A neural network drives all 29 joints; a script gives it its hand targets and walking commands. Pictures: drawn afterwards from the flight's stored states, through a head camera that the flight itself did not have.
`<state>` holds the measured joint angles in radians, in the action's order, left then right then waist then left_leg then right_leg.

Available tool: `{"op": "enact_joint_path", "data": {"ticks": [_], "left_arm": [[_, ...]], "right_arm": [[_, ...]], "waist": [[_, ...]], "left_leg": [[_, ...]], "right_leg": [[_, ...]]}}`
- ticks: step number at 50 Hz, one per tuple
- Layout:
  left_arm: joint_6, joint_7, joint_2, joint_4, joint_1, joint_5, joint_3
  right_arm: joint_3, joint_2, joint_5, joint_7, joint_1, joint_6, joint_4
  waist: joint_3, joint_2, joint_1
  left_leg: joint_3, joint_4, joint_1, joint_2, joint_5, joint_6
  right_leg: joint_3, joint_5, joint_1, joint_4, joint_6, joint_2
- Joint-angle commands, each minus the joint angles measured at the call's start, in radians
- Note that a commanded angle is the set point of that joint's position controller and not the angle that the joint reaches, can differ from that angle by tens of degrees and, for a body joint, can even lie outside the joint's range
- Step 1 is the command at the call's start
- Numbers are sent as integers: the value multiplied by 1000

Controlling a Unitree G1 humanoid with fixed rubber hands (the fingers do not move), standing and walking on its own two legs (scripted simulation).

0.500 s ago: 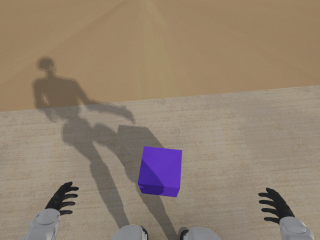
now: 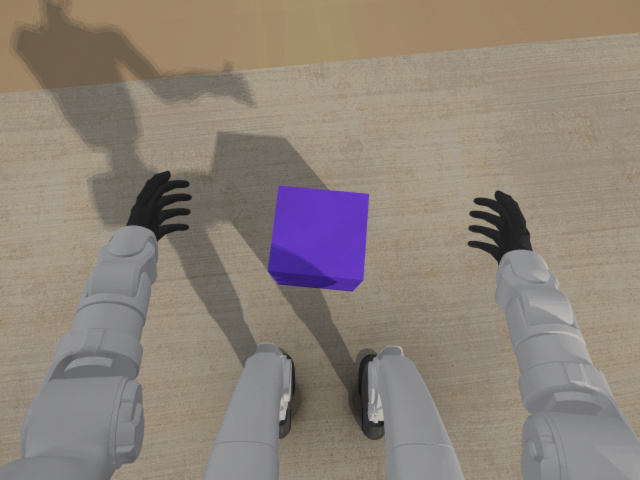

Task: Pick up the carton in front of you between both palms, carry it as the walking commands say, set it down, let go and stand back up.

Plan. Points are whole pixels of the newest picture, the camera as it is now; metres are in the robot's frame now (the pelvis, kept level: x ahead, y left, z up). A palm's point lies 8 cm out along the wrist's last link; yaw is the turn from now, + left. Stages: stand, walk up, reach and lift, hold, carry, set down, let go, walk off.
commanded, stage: reach and lift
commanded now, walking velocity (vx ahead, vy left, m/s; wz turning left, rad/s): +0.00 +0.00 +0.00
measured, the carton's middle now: (319, 243) +0.48 +0.02 -0.56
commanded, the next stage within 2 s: none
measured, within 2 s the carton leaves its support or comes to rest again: neither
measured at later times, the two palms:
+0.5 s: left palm (204, 166) +0.51 +0.21 -0.17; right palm (442, 190) +0.48 -0.17 -0.17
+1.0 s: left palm (234, 221) +0.49 +0.21 -0.41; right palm (409, 235) +0.46 -0.18 -0.41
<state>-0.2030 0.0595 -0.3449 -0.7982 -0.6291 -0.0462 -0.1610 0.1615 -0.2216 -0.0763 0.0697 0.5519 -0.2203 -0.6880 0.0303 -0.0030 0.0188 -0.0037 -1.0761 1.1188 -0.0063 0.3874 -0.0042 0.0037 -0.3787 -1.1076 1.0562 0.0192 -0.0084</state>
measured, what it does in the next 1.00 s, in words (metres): lowers itself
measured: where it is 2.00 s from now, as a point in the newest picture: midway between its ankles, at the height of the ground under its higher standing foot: (326, 411)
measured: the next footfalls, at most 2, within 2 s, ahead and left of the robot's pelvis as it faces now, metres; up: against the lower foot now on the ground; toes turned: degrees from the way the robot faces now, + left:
none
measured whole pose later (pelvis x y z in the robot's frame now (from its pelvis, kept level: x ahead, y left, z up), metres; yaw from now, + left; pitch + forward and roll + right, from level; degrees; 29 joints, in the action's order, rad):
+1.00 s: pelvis -0.06 -0.01 -0.26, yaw -2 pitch +44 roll -2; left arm -0.09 -0.04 -0.45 -1.08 -1.36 -0.20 -0.08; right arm 0.17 -0.24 -0.20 0.19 1.26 -0.11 -0.91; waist 0.16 -0.02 0.02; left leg -0.04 -1.99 2.23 0.00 0.52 0.01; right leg 0.00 -0.52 -2.21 1.96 0.03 0.02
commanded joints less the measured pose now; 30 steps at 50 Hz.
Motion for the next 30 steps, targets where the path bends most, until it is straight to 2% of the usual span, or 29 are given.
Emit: {"op": "enact_joint_path", "data": {"ticks": [1,6,11,14,17,20,25,30], "left_arm": [[13,-5,-159,44,-358,-8,-38],[-2,-7,-173,-64,-641,2,-49],[5,-4,-180,-159,-859,33,-79],[21,-8,-177,-181,-906,63,-102],[44,-14,-154,-166,-900,96,-126],[78,-15,-104,-146,-866,119,-150],[128,-22,-39,-150,-772,147,-187],[157,-44,-28,-163,-698,126,-176]], "right_arm": [[48,-112,-6,23,324,9,71],[92,-102,5,43,587,-13,-6],[151,-83,39,55,790,-6,-78],[188,-76,71,61,821,12,-89],[214,-66,100,53,798,43,-75],[240,-35,129,35,764,86,-70],[264,15,155,18,689,148,-95],[241,16,137,23,634,181,-123]], "waist": [[-716,47,3],[-797,51,12],[-866,61,19],[-974,72,22],[-1060,89,26],[-1051,97,27],[-996,91,11],[-1000,66,-2]], "left_leg": [[-8,80,-301,43,-278,24],[2,82,-210,46,-90,24],[5,60,-154,55,-24,24],[6,55,-181,62,-91,26],[-6,38,-242,69,-234,26],[-22,-1,-230,67,-359,28],[-32,-132,-66,61,-500,27],[-34,-305,134,60,-528,28]], "right_leg": [[18,229,202,-68,26,55],[42,60,110,-50,29,59],[59,10,25,-22,32,64],[65,70,25,-16,31,71],[67,162,0,-8,27,85],[65,237,-96,18,26,89],[52,326,-300,132,29,90],[44,356,-456,306,40,92]]}}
